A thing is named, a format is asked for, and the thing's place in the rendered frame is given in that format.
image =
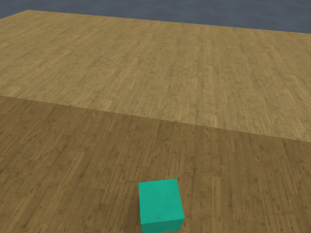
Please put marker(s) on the carton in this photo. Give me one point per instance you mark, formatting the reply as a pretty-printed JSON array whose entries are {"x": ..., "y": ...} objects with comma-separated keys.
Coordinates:
[{"x": 161, "y": 207}]

